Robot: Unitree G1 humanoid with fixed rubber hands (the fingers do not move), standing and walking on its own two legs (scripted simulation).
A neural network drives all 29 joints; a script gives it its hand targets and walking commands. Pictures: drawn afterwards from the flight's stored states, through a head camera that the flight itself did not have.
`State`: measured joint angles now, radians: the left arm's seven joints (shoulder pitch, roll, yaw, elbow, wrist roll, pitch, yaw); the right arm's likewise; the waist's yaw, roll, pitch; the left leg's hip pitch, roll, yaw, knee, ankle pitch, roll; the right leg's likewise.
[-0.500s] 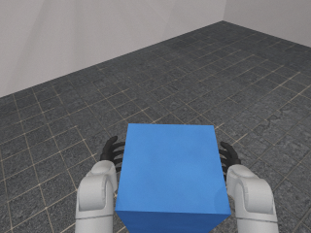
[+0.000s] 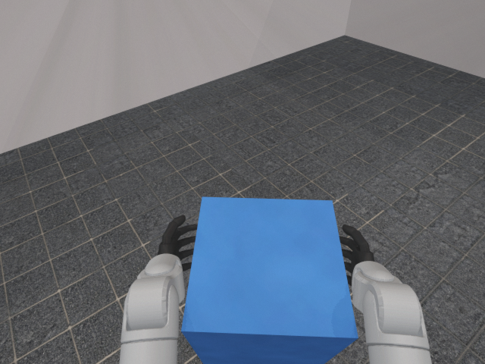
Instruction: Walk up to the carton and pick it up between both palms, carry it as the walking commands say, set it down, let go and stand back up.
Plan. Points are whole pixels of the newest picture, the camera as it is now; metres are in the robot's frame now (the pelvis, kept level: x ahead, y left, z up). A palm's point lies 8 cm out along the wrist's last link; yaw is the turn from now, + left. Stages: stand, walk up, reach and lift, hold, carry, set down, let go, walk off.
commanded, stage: carry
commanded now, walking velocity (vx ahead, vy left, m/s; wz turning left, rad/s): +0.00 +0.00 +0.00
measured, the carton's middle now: (263, 288) +0.27 +0.00 -0.01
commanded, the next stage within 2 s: hold in 0.02 s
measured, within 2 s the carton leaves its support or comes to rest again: neither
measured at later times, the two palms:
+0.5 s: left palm (187, 268) +0.27 +0.12 +0.07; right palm (378, 268) +0.28 -0.18 +0.05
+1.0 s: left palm (171, 271) +0.27 +0.15 +0.05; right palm (356, 266) +0.29 -0.15 +0.04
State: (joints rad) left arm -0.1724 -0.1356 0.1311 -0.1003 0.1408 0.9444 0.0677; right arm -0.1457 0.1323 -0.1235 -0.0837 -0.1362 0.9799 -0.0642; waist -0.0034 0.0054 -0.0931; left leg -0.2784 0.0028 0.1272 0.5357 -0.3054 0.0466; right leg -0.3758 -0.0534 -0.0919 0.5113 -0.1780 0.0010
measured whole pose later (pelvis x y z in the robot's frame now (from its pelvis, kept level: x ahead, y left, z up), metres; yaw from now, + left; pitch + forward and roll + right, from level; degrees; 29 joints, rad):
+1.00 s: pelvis +0.00 -0.02 +0.01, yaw +12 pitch -6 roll -1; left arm -0.27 -0.15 0.18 0.29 0.25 0.69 0.02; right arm -0.22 0.14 -0.25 0.22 -0.26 0.77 0.00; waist -0.12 0.00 0.02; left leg -0.07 -0.06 -0.09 0.38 -0.20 0.03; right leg -0.08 0.00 0.06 0.32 -0.14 0.03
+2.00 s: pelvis -0.05 -0.04 -0.06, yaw +13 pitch +23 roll +0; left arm -0.60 -0.17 0.40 0.62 0.31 0.21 -0.01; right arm -0.47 0.17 -0.50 0.46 -0.27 0.29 0.01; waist -0.12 0.06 -0.03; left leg -1.01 -0.08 -0.08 0.94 -0.32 0.00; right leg -1.03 0.02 0.05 0.93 -0.29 0.02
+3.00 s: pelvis -0.07 -0.05 -0.22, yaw +13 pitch +40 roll +1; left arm -0.87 -0.10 0.37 0.70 0.19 0.22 0.11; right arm -0.74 0.00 -0.46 0.62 -0.13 0.28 -0.02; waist -0.13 0.09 -0.16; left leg -1.78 -0.11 -0.04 1.60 -0.52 -0.02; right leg -1.81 0.04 0.07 1.59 -0.48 0.04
